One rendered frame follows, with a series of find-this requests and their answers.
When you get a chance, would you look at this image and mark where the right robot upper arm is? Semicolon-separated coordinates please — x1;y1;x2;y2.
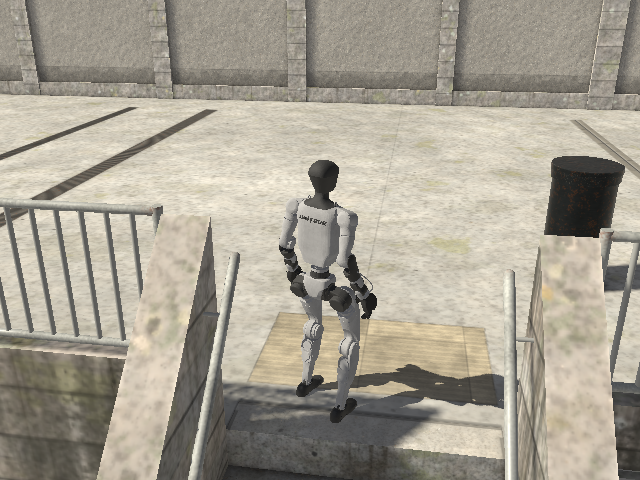
336;208;358;268

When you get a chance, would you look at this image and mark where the left robot forearm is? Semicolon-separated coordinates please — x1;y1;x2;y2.
279;238;299;272

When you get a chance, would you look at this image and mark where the robot right thigh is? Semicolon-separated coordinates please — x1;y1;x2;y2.
327;285;360;358

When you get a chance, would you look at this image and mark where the humanoid robot head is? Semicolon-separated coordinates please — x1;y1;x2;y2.
304;160;339;210

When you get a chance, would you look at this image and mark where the left robot upper arm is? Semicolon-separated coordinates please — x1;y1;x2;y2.
279;198;307;249

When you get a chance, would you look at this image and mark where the robot left hand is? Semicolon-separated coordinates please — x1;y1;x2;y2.
286;266;303;284

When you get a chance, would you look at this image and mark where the right robot forearm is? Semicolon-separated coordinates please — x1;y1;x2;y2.
343;255;370;300

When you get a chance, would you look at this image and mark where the robot right hand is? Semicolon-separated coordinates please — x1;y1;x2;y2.
355;293;377;319

